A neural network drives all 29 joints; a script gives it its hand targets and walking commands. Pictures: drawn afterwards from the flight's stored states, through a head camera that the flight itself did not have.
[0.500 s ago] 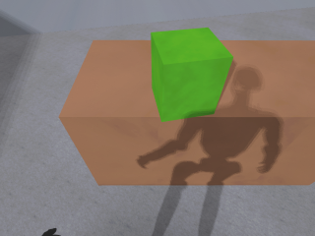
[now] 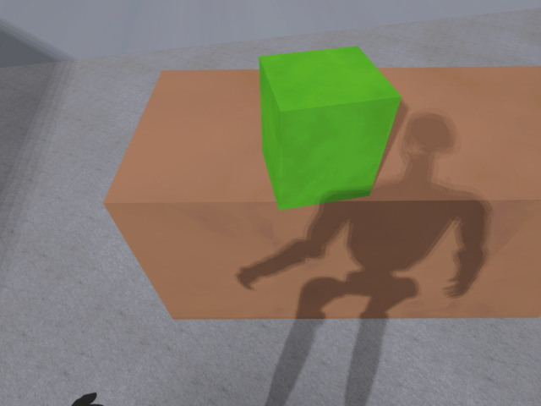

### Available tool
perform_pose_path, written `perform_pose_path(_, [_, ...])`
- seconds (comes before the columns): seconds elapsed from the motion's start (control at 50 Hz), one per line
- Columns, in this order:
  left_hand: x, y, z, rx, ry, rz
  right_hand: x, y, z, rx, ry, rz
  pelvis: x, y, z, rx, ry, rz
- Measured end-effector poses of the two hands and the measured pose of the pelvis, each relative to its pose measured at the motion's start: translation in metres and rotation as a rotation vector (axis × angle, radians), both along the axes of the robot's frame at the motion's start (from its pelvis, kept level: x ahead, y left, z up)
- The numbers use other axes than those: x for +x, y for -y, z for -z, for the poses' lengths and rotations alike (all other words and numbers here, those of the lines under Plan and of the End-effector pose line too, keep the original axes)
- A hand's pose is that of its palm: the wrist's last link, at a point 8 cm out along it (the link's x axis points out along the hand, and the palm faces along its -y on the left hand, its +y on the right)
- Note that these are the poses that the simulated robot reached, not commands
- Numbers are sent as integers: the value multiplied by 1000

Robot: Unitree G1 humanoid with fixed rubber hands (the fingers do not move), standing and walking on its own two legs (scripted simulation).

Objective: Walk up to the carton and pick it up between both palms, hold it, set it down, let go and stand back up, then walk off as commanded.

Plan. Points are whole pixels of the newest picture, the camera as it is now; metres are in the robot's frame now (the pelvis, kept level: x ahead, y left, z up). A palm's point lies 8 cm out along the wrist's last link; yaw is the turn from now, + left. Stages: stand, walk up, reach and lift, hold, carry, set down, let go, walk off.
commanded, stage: walk up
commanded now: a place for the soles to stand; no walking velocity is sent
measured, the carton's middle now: (317, 130) +0.65 -0.07 +0.05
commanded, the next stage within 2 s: none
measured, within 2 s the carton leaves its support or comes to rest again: neither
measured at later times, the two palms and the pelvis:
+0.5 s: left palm out of the picture +0.10 +0.31 -0.09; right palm out of the picture +0.05 -0.31 -0.11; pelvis +0.00 +0.00 +0.00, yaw +0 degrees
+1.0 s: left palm out of the picture +0.10 +0.32 -0.10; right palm out of the picture +0.05 -0.31 -0.10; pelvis +0.00 +0.00 +0.00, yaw +0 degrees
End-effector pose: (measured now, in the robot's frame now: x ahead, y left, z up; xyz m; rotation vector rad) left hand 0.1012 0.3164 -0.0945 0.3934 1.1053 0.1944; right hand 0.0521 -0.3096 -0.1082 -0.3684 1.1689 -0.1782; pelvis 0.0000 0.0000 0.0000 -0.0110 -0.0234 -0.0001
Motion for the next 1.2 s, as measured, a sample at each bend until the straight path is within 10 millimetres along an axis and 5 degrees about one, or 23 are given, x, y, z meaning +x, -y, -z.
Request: perform_pose_path(1.2, [-5,0,4,-16,-4,-9,2,-1,-4,-11,2,-7,0,-2,-1,4,2,-6])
